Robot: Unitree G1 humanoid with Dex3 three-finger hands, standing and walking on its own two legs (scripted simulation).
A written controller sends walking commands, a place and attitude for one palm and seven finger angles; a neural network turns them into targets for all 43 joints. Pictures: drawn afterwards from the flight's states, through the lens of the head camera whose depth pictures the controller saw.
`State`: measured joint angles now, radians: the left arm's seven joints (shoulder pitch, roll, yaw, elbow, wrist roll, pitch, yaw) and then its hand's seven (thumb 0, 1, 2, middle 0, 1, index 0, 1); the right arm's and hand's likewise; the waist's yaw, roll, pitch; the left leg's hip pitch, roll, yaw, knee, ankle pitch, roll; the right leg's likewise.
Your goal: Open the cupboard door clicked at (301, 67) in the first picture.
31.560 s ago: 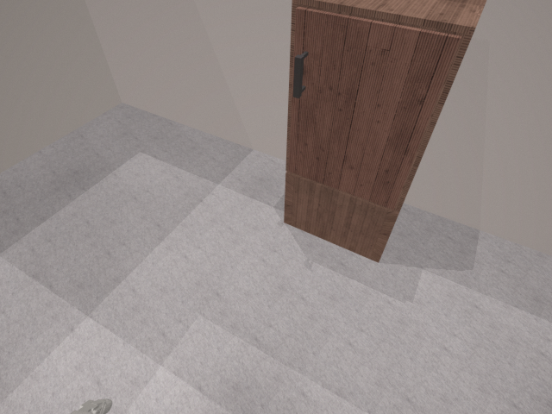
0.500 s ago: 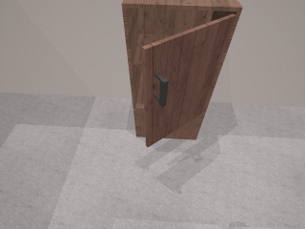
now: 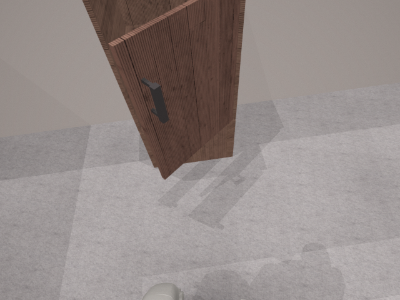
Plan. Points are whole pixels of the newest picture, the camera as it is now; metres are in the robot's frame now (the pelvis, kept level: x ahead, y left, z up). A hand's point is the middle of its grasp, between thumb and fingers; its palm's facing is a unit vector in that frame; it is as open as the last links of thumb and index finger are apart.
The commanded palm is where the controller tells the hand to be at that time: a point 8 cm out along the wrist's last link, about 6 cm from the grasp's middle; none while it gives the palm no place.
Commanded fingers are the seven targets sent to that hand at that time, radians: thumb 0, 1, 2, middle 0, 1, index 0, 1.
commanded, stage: walk to a spot facing it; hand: left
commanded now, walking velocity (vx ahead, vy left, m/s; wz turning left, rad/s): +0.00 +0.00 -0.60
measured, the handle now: (154, 100) +0.57 +0.17 +0.02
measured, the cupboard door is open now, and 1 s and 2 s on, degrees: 39 39 39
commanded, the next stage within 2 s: none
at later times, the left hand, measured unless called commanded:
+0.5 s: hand out of the picture +0.12 +0.23 -0.18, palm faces -0.18 -0.96 -0.22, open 7.3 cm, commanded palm none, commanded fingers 0.00 0.90 0.90 -0.20 -0.30 -0.20 -0.30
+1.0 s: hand (176, 235) +0.27 +0.10 -0.15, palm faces -0.59 -0.76 -0.27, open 7.3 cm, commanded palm none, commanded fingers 0.00 0.90 0.90 -0.20 -0.30 -0.20 -0.30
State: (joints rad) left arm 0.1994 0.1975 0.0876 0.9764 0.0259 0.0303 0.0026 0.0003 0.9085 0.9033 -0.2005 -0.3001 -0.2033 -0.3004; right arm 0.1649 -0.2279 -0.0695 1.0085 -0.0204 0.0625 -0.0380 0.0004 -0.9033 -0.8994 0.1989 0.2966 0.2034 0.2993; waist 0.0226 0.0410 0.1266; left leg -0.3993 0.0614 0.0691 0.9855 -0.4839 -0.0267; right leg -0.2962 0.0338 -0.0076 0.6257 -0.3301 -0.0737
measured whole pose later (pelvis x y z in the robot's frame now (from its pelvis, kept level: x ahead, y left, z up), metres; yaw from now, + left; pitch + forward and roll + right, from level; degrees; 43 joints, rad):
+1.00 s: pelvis +0.06 +0.00 +0.00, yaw -36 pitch +1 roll +0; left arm 0.12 0.23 0.05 0.87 0.02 0.03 0.00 0.00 0.91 0.90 -0.20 -0.30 -0.20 -0.30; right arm 0.22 -0.26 -0.06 0.92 -0.01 0.06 -0.02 0.00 -0.90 -0.90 0.20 0.30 0.20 0.30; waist -0.03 0.01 0.13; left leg -0.46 0.09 0.05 1.10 -0.48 -0.07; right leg -0.30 0.02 0.03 0.57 -0.29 -0.02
